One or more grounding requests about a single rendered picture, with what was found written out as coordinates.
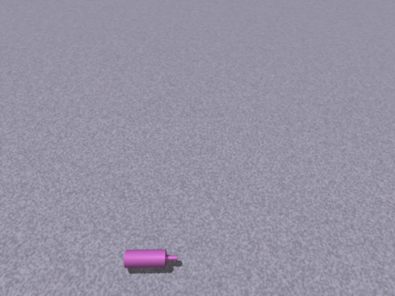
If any bottle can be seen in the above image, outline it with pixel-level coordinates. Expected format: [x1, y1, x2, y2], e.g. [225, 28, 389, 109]
[124, 249, 177, 268]

